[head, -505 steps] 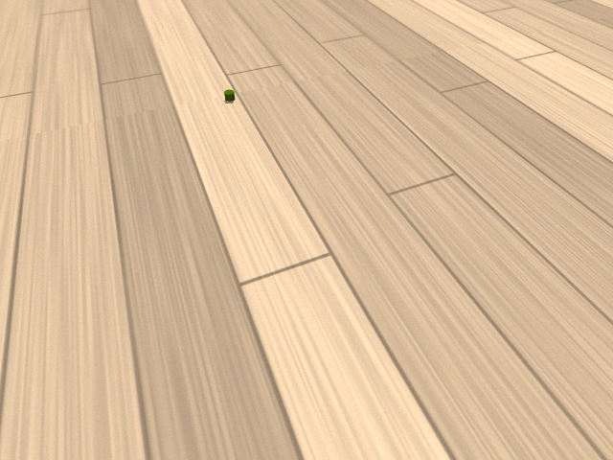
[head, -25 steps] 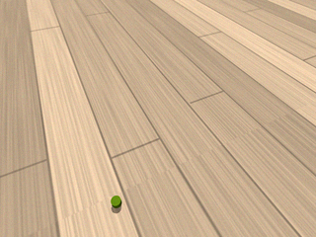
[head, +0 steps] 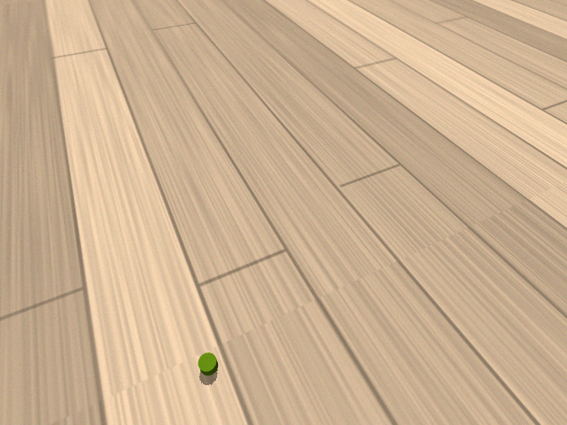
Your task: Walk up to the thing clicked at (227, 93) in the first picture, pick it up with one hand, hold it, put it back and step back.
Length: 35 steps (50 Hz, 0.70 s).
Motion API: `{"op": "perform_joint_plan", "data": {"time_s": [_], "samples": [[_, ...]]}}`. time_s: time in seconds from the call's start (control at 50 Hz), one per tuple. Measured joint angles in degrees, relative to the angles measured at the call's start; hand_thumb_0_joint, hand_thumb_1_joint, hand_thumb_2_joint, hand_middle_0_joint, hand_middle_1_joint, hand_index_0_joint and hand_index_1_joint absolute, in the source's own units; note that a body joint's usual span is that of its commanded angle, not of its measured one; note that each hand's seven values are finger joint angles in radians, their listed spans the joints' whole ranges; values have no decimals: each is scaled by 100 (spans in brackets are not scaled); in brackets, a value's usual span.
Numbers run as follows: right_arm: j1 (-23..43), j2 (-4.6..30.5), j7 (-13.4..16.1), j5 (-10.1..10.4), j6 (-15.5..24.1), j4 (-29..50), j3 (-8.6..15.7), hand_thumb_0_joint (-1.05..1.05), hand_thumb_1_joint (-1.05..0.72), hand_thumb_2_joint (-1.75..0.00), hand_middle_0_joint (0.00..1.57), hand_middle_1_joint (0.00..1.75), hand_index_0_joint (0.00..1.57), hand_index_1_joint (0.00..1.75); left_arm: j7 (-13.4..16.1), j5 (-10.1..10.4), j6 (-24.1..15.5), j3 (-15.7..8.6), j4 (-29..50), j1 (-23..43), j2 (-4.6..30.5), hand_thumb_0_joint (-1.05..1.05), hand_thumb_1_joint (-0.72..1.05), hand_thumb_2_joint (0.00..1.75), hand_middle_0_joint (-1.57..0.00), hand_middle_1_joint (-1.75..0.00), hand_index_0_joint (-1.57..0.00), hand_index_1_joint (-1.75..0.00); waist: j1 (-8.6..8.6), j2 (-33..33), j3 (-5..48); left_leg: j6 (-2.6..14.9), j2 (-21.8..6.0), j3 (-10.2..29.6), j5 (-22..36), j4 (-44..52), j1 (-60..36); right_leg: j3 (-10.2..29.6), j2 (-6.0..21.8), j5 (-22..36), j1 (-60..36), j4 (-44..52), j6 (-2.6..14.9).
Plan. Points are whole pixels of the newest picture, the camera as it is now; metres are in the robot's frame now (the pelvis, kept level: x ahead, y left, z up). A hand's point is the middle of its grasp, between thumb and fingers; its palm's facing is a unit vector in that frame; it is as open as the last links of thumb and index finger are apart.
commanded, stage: stand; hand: left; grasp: from above
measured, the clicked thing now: (208, 364) +0.43 +0.25 -0.76
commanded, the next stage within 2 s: rise first in 0.14 s
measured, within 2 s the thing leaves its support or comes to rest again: neither
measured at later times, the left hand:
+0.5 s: hand (133, 421) +0.17 +0.25 -0.17, palm faces -0.01 -0.94 -0.33, open 9.3 cm
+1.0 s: hand out of the picture +0.14 +0.26 -0.23, palm faces -0.15 -0.89 -0.43, open 14.2 cm
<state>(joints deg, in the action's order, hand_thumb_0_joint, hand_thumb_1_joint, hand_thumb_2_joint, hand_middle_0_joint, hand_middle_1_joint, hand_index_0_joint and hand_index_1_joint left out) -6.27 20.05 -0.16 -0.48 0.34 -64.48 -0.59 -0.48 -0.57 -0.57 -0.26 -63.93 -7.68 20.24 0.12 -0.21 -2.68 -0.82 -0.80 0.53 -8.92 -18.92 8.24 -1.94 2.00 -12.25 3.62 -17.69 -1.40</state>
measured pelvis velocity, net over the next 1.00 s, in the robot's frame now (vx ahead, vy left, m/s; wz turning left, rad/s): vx -0.01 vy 0.00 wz -0.03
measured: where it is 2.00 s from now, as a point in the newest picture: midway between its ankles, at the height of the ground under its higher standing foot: outside the picture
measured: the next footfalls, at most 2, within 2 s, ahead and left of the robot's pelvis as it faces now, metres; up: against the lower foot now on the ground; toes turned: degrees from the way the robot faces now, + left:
none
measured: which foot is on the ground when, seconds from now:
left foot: down 0.00-1.00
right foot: down 0.00-1.00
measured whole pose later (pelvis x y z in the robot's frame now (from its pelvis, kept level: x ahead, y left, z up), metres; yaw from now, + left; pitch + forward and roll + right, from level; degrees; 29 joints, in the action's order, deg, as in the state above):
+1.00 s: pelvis -0.01 +0.00 -0.09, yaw -2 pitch +17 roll -2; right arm -10.8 13.1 1.7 0.3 6.5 -33.3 1.6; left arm -0.9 -12.1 11.7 -8.9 -31.2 -11.5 19.0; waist 1.6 0.0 5.7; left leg -0.8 -2.6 1.5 -27.9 -63.1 52.4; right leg -1.3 0.6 -31.1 47.2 -61.2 -1.3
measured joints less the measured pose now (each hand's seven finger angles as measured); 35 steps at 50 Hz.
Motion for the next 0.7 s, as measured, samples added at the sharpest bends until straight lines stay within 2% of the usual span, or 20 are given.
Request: {"op": "perform_joint_plan", "data": {"time_s": [0.26, 0.3, 0.34, 0.4, 0.5, 0.6, 0.7], "samples": [[-12, -4, 0, -1, 0, -19, 2, 1, -91, -89, 20, 30, 20, 30, -2, 8, 6, 1, -3, -15, -7, 1, 91, 90, -21, -31, -20, -30, -3, -2, -46, 1, 0, -10, -40, -12, 13, 8, 2, -25, 6, 11, -2], [-187, -21, 102, 173, 31, 458, -12, 1, -92, -90, 20, 30, 20, 30, 68, 142, -35, -71, 279, -26, -56, 1, 89, 91, -21, -32, -19, -32, 9, 11, 20, 6, 2, -3, -118, -232, 310, 8, 6, -124, 319, -251, 5], [-289, -81, 180, 280, 138, 897, -13, 1, -92, -90, 20, 30, 20, 30, 104, 191, -124, -211, 282, 291, -131, 1, 84, 92, -21, -37, -19, -36, 31, 28, -27, 9, 2, 26, -217, -539, 654, -11, 7, -245, 662, -581, 17], [-326, -281, 237, 298, 173, 1354, 34, 1, -92, -90, 20, 30, 20, 30, 40, 53, -91, -477, 174, 865, -111, 1, 72, 92, -20, -48, -18, -48, 59, -20, -29, -11, -38, 17, -364, -1003, 1216, 17, -26, -408, 1251, -1084, 34], [-539, -601, 168, 190, 150, 1865, 165, 1, -91, -90, 20, 30, 20, 30, -142, -417, 87, -895, 423, 1173, 24, 1, 42, 91, -16, -72, -16, -71, 164, -124, 227, -35, -111, -33, -667, -1698, 1962, 95, -88, -695, 2034, -1793, 66], [-806, -621, 116, 213, 80, 2238, 188, 1, -91, -89, 20, 30, 20, 30, -137, -716, 612, -822, 865, 942, -20, 1, 7, 93, -12, -90, -13, -88, 223, -44, 470, -19, -127, -52, -919, -2139, 2314, 126, -97, -905, 2363, -2169, 43], [-838, -568, 71, 196, 220, 2599, 254, 1, -90, -89, 20, 30, 20, 30, -61, -860, 912, -858, 1310, 607, -116, 1, -25, 96, -10, -100, -10, -98, 228, 20, 615, 8, -141, -61, -1246, -2843, 2956, 159, -103, -1214, 2996, -2846, 17]]}}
